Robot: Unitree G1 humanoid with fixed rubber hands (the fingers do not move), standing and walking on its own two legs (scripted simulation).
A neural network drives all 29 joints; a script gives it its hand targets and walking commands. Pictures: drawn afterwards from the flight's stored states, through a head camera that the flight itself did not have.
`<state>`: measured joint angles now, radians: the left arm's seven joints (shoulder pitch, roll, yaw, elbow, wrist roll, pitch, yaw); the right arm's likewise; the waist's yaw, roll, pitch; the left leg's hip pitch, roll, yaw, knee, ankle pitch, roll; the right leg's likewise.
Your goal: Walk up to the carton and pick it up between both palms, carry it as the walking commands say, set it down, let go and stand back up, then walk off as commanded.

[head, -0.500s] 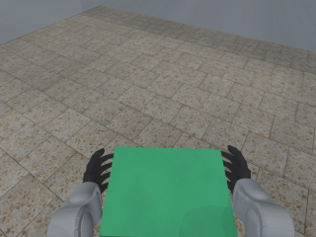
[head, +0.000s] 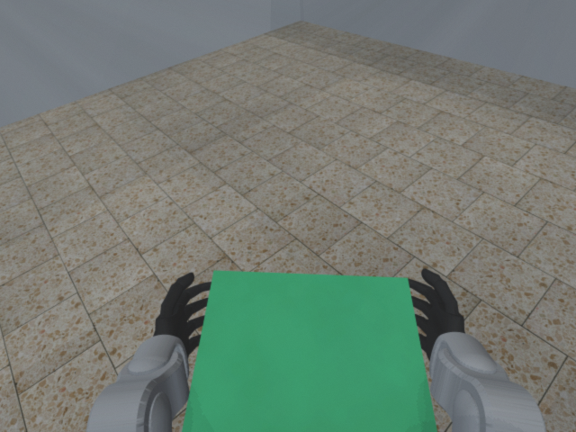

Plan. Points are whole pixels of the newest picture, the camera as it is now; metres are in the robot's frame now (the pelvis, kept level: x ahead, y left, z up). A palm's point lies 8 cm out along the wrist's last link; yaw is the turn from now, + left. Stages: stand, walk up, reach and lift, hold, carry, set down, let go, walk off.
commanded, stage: carry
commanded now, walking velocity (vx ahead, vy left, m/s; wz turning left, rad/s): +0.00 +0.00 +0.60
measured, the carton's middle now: (304, 378) +0.21 +0.00 +0.02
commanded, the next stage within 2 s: none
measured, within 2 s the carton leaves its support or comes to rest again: neither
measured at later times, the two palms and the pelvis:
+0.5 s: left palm out of the picture +0.12 +0.25 +0.08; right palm (336, 359) +0.21 -0.04 +0.08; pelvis -0.06 +0.05 -0.01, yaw +15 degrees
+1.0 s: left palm out of the picture +0.06 +0.28 +0.09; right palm (308, 393) +0.17 -0.01 +0.09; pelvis -0.10 +0.06 +0.00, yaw +18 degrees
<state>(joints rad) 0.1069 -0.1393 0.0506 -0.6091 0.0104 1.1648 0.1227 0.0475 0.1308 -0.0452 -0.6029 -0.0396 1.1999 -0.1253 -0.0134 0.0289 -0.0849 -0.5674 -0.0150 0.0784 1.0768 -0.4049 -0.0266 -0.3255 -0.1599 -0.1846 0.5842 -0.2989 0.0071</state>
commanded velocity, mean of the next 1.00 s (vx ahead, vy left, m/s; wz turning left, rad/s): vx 0.00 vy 0.00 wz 0.19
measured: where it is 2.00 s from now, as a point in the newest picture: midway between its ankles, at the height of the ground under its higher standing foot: outside the picture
